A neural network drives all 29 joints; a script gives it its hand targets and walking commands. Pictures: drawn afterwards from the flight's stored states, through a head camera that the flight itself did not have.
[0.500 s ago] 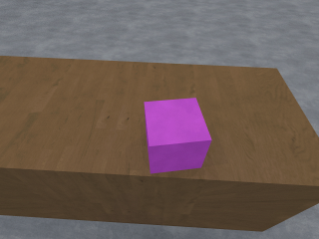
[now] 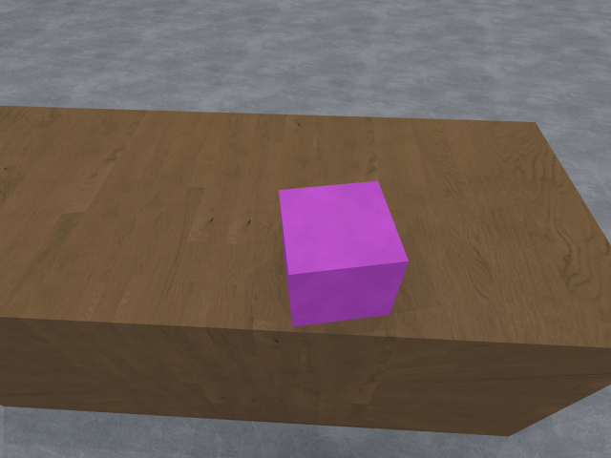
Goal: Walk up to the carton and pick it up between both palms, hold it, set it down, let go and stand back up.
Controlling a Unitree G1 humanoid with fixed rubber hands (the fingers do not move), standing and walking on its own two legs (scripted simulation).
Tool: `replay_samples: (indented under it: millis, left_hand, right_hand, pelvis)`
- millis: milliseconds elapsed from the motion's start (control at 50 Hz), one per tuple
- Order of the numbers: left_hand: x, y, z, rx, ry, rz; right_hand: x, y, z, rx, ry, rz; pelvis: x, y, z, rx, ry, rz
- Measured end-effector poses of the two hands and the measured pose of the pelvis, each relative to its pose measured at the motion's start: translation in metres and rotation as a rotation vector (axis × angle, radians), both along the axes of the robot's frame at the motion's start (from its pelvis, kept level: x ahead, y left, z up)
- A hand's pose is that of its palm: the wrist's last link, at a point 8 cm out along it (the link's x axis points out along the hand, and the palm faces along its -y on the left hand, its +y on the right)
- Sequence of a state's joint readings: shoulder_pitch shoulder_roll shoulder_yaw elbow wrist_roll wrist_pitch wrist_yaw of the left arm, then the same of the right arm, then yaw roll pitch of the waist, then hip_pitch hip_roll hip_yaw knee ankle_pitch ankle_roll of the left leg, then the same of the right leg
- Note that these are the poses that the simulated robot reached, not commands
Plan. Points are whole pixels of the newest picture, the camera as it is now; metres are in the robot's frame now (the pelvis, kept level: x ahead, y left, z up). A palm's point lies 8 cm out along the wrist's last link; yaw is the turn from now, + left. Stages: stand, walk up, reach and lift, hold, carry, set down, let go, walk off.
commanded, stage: stand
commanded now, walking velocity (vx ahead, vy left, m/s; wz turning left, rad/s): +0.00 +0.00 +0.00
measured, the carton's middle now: (335, 253) +0.44 -0.02 -0.04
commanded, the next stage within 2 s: none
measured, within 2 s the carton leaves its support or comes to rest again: neither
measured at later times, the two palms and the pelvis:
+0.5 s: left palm out of the picture -0.04 +0.22 -0.15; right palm out of the picture -0.03 -0.22 -0.15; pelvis -0.01 +0.00 +0.00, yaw +0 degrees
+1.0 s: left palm out of the picture -0.02 +0.21 -0.15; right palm out of the picture +0.01 -0.23 -0.14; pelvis +0.01 +0.00 +0.00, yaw +1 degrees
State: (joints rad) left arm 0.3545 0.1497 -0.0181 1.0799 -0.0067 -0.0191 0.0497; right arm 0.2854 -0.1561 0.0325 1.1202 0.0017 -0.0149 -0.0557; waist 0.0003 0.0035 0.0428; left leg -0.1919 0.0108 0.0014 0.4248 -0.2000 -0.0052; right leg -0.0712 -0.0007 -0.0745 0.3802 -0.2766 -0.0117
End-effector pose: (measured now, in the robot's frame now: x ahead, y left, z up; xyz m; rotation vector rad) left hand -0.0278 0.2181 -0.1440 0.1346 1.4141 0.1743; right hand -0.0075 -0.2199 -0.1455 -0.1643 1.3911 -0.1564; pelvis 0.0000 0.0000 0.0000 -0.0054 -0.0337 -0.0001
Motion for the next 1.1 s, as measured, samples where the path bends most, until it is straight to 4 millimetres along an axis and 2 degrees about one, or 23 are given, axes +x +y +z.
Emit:
replay_samples:
  millis: [360,600,740,1100]
  left_hand:
    - [-0.011,-0.002,0.0,-0.003,0.014,0.001]
    - [-0.011,-0.002,-0.002,0.0,0.015,0.011]
    - [-0.007,-0.002,-0.002,0.0,0.019,0.021]
    - [0.014,-0.002,-0.003,-0.002,-0.017,0.025]
  right_hand:
    - [-0.019,-0.003,0.0,-0.002,0.027,-0.011]
    - [-0.02,-0.005,0.001,-0.004,0.033,-0.022]
    - [-0.013,-0.006,0.001,-0.008,0.036,-0.022]
    - [0.025,-0.005,0.0,-0.01,-0.025,0.004]
  pelvis:
    - [-0.007,-0.002,0.0,-0.001,-0.001,-0.003]
    - [-0.003,-0.004,-0.001,0.001,0.008,0.01]
    - [0.003,-0.004,-0.001,0.003,0.017,0.016]
    - [0.015,-0.003,-0.002,0.005,0.006,0.021]
